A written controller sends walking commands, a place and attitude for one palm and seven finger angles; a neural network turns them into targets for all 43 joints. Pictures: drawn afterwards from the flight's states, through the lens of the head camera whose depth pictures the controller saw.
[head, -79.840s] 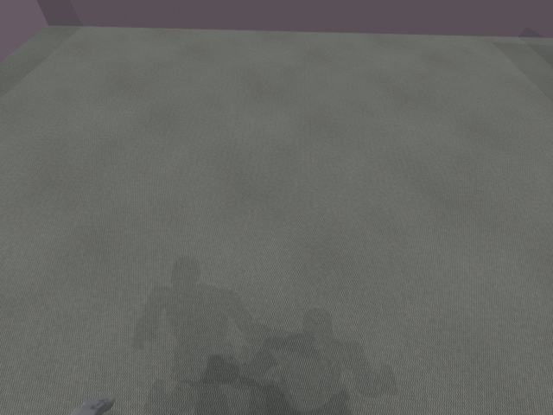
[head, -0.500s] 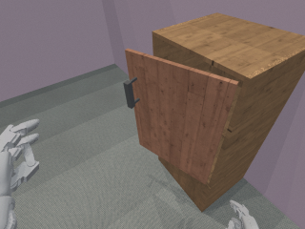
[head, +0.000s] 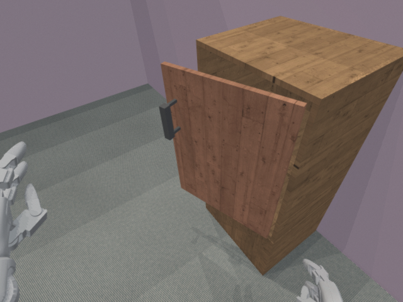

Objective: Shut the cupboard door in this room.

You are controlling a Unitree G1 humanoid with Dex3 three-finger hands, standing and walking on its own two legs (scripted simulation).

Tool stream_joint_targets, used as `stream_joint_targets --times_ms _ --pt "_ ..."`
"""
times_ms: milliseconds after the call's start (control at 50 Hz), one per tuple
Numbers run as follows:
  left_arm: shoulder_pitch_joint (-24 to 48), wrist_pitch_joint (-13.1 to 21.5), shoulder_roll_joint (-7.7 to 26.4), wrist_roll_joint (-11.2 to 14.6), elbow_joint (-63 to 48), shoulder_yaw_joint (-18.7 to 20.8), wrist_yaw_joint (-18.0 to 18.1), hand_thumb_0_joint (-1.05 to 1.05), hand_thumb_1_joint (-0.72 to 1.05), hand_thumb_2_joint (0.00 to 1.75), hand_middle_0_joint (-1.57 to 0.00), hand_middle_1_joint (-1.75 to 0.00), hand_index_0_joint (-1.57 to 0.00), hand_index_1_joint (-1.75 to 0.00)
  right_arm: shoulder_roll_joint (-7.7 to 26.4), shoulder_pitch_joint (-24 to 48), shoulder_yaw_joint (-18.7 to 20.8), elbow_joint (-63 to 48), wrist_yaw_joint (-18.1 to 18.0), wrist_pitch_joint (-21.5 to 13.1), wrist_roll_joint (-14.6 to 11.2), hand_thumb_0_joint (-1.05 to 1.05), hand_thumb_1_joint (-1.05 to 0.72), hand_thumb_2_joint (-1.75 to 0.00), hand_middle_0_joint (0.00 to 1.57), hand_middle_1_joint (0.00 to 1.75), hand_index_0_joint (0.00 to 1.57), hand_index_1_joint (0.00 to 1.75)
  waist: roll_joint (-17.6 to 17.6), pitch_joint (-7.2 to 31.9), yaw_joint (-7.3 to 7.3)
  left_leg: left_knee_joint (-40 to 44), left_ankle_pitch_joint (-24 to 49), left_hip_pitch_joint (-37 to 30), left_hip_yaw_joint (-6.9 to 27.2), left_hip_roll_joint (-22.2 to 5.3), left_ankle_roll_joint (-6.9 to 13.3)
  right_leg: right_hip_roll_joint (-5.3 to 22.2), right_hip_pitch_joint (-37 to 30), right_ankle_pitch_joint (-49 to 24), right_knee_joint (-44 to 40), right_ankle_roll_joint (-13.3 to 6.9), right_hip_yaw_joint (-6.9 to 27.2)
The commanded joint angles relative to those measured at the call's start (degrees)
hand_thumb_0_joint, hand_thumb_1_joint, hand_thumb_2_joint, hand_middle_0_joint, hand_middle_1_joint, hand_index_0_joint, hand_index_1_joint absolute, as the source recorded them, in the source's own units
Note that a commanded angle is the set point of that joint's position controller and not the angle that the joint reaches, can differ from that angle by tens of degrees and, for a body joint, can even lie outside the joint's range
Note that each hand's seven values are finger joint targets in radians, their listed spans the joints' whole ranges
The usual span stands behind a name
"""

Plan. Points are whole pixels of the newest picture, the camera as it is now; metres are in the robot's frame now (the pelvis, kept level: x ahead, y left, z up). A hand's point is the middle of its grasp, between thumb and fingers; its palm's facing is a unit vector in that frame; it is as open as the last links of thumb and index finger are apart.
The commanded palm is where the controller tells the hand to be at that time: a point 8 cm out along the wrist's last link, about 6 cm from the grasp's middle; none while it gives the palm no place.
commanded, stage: step back with the hand held close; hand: left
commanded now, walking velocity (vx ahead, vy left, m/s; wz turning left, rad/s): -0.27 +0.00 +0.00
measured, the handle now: (171, 119) +0.65 +0.18 +0.01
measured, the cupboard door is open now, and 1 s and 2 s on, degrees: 19 19 19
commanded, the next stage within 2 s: stop stepping back and stand still in 1.56 s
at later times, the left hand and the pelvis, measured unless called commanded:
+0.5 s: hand (15, 233) +0.16 +0.29 +0.16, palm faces +0.45 -0.74 -0.50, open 7.4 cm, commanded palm +0.10 +0.32 +0.17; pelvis -0.05 +0.02 -0.01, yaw -1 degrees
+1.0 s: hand out of the picture +0.10 +0.28 +0.17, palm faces +0.50 -0.72 -0.49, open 7.4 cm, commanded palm +0.02 +0.31 +0.17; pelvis -0.10 +0.01 -0.03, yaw +2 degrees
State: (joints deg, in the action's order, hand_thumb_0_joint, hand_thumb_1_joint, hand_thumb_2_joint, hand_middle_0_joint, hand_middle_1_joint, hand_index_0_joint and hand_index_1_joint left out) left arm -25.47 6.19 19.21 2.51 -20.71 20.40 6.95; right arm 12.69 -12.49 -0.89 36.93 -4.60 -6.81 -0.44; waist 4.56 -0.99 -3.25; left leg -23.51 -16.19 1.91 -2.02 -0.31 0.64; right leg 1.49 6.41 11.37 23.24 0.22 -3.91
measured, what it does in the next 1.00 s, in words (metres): shifts its weight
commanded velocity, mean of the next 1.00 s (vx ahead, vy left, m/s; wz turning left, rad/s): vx -0.30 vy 0.00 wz -0.01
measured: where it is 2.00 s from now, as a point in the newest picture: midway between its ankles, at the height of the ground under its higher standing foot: outside the picture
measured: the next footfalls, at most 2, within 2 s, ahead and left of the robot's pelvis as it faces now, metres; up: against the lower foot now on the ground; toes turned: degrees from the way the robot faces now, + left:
right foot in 1.62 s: -0.25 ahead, -0.14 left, +0.00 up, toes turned +1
left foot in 1.82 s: -0.16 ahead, +0.08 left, +0.00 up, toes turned +1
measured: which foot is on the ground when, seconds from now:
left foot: down 0.00-1.00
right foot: down 0.00-1.00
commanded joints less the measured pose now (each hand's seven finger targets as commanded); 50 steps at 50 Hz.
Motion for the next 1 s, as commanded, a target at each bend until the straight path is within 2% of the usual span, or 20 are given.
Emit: stream_joint_targets --times_ms 0,20,60,100,140,180,240,260,380,520,540,580,640,700,740,760,820,860,900,980 --pt "9.6 4.97 16.12 0.4 -12.15 11.63 1.0 0.0 0.9 0.9 -0.2 -0.3 -0.2 -0.3 8.29 7.1 3.07 -11.05 -0.25 -1.57 -0.06 0.0 -0.9 -0.9 0.2 0.3 0.2 0.3 -3.44 -1.22 2.22 2.12 5.54 13.39 1.36 -1.95 1.13 2.34 0.93 -4.59 -5.73 -1.06 6.59" --pt "4.19 5.22 12.48 0.3 -8.68 8.64 0.67 0.0 0.9 0.9 -0.2 -0.3 -0.2 -0.3 7.39 6.72 3.06 -10.25 -0.22 -0.83 0.02 0.0 -0.9 -0.9 0.2 0.3 0.2 0.3 -6.28 0.06 2.49 -0.2 4.3 12.73 1.62 -1.39 1.22 4.51 2.77 -3.11 -6.77 -1.63 7.6" --pt "2.31 5.8 11.84 -0.04 -9.86 7.57 0.65 0.0 0.9 0.9 -0.2 -0.3 -0.2 -0.3 6.93 7.07 2.96 -10.51 -0.07 -0.06 0.17 0.0 -0.9 -0.9 0.2 0.3 0.2 0.3 -7.56 2.35 2.7 -2.52 5.7 12.17 1.65 -1.05 0.92 6.57 3.28 -4.69 -6.28 -2.54 8.39" --pt "0.26 6.24 12.47 0.06 -12.2 8.02 1.25 0.0 0.9 0.9 -0.2 -0.3 -0.2 -0.3 7.22 6.42 3.32 -10.78 -0.11 0.76 0.17 0.0 -0.9 -0.9 0.2 0.3 0.2 0.3 -5.19 6.18 2.98 -3.36 7.86 11.99 1.89 -1.31 0.75 7.38 2.26 -7.71 -4.04 -3.04 8.08" --pt "-1.84 6.36 14.13 0.28 -15.29 9.6 1.82 0.0 0.9 0.9 -0.2 -0.3 -0.2 -0.3 7.69 6.77 3.64 -11.41 -0.42 1.4 0.13 0.0 -0.9 -0.9 0.2 0.3 0.2 0.3 -2.46 9.28 2.93 -2.65 12.85 11.89 2.76 -2.07 0.56 6.68 0.46 -13.3 -0.56 -2.75 6.66" --pt "-3.77 6.28 14.37 0.57 -17.19 10.22 2.24 0.0 0.9 0.9 -0.2 -0.3 -0.2 -0.3 7.75 6.46 3.87 -12.55 -0.69 2.24 -0.03 0.0 -0.9 -0.9 0.2 0.3 0.2 0.3 -1.94 11.95 3.05 -2.3 18.91 12.61 3.4 -3.2 0.28 5.33 -1.44 -18.73 3.6 -1.92 5.2" --pt "-4.49 6.13 17.01 0.69 -19.21 13.08 2.75 0.0 0.9 0.9 -0.2 -0.3 -0.2 -0.3 7.94 6.79 4.26 -13.35 -1.28 3.27 0.01 0.0 -0.9 -0.9 0.2 0.3 0.2 0.3 -0.74 13.44 2.84 -2.38 25.16 14.14 4.19 -4.29 -0.05 4.05 -2.7 -24.31 7.48 -1.15 4.35" --pt "-4.98 6.1 16.28 0.83 -18.86 12.73 2.8 0.0 0.9 0.9 -0.2 -0.3 -0.2 -0.3 7.66 6.42 4.15 -13.69 -1.33 3.56 -0.01 0.0 -0.9 -0.9 0.2 0.3 0.2 0.3 -1.31 13.0 2.89 -2.42 26.03 15.37 4.47 -4.61 -0.27 3.81 -2.93 -24.79 8.49 -1.11 4.3" --pt "-5.21 6.17 14.95 0.54 -16.28 12.23 2.85 0.0 0.9 0.9 -0.2 -0.3 -0.2 -0.3 8.38 5.93 4.34 -14.0 -1.65 3.91 0.06 0.0 -0.9 -0.9 0.2 0.3 0.2 0.3 -0.39 8.62 3.01 1.43 14.38 24.74 6.37 -6.93 1.47 1.63 -3.0 -17.45 11.34 0.21 4.21" --pt "-1.0 7.21 13.92 -1.05 -15.64 11.09 3.15 0.0 0.9 0.9 -0.2 -0.3 -0.2 -0.3 8.87 5.14 3.96 -14.31 -1.41 2.77 -0.28 0.0 -0.9 -0.9 0.2 0.3 0.2 0.3 -1.21 3.49 3.46 4.43 -17.93 42.41 7.29 -7.21 4.49 1.35 -7.01 -5.83 13.24 0.54 7.01" --pt "0.36 7.6 15.11 -1.47 -16.71 11.94 3.28 0.0 0.9 0.9 -0.2 -0.3 -0.2 -0.3 9.2 5.41 3.95 -14.22 -1.58 2.58 -0.03 0.0 -0.9 -0.9 0.2 0.3 0.2 0.3 -0.53 3.23 3.38 4.6 -20.01 43.23 7.89 -6.95 4.64 1.27 -6.91 -4.01 12.71 0.46 7.29" --pt "2.03 8.3 14.21 -1.99 -17.94 10.98 3.47 0.0 0.9 0.9 -0.2 -0.3 -0.2 -0.3 8.85 5.02 3.67 -14.43 -1.49 2.04 -0.05 0.0 -0.9 -0.9 0.2 0.3 0.2 0.3 -0.1 2.58 3.67 4.19 -23.95 45.41 8.15 -7.15 5.11 1.09 -6.4 0.45 13.19 0.47 7.78" --pt "3.72 9.3 16.19 -2.64 -19.64 12.75 3.99 0.0 0.9 0.9 -0.2 -0.3 -0.2 -0.3 8.99 4.53 3.74 -14.07 -1.55 1.21 0.36 0.0 -0.9 -0.9 0.2 0.3 0.2 0.3 -0.37 2.98 3.62 2.39 -25.33 45.92 8.4 -6.42 5.01 1.41 -5.5 3.74 11.73 -0.04 9.28" --pt "3.33 10.07 15.16 -2.49 -20.4 11.94 4.26 0.0 0.9 0.9 -0.2 -0.3 -0.2 -0.3 8.27 3.66 3.56 -13.66 -1.18 0.26 0.48 0.0 -0.9 -0.9 0.2 0.3 0.2 0.3 -2.1 3.26 3.94 -2.35 -23.71 41.74 6.89 -4.35 3.95 3.32 0.0 8.44 7.07 -1.23 12.25" --pt "2.45 10.36 16.93 -2.35 -20.57 13.46 4.68 0.0 0.9 0.9 -0.2 -0.3 -0.2 -0.3 8.46 3.32 3.63 -12.93 -1.05 -0.05 0.9 0.0 -0.9 -0.9 0.2 0.3 0.2 0.3 -2.93 3.98 3.83 -4.47 -20.88 37.63 6.59 -3.44 3.05 4.69 4.03 11.5 3.52 -2.23 13.94" --pt "1.83 10.44 15.45 -2.0 -20.68 12.12 4.71 0.0 0.9 0.9 -0.2 -0.3 -0.2 -0.3 7.67 3.09 3.18 -12.75 -0.87 -0.13 0.93 0.0 -0.9 -0.9 0.2 0.3 0.2 0.3 -3.38 4.06 4.04 -4.96 -19.06 35.98 6.42 -3.14 2.64 5.35 5.7 12.18 2.42 -2.48 13.66" --pt "0.91 10.65 15.51 -1.77 -19.67 12.09 5.16 0.0 0.9 0.9 -0.2 -0.3 -0.2 -0.3 8.02 2.86 3.38 -12.12 -0.62 -0.08 0.81 0.0 -0.9 -0.9 0.2 0.3 0.2 0.3 -3.11 4.15 4.29 -4.99 -18.36 34.66 6.55 -3.06 2.53 5.17 7.83 13.15 0.98 -2.25 12.78" --pt "-0.42 10.85 15.54 -1.82 -18.67 12.63 5.34 0.0 0.9 0.9 -0.2 -0.3 -0.2 -0.3 8.17 3.0 3.4 -11.97 -0.76 -0.11 0.74 0.0 -0.9 -0.9 0.2 0.3 0.2 0.3 -1.3 4.34 4.19 -1.01 -18.9 37.26 8.35 -4.87 3.03 3.32 5.02 10.86 4.31 -1.39 10.17" --pt "-1.93 11.05 15.59 -2.01 -17.26 13.66 5.44 0.0 0.9 0.9 -0.2 -0.3 -0.2 -0.3 8.62 3.5 3.78 -11.94 -0.91 -0.17 0.45 0.0 -0.9 -0.9 0.2 0.3 0.2 0.3 0.16 5.46 3.8 2.77 -20.66 43.74 10.21 -7.11 4.22 0.88 -2.37 4.48 10.73 -0.42 8.3" --pt "-3.6 11.6 16.02 -2.52 -17.38 15.04 4.89 0.0 0.9 0.9 -0.2 -0.3 -0.2 -0.3 8.93 3.93 4.44 -12.54 -0.96 -0.75 0.12 0.0 -0.9 -0.9 0.2 0.3 0.2 0.3 2.01 7.69 3.5 4.37 -21.96 50.35 10.97 -9.45 5.59 -1.42 -10.84 -7.24 18.65 0.26 8.28"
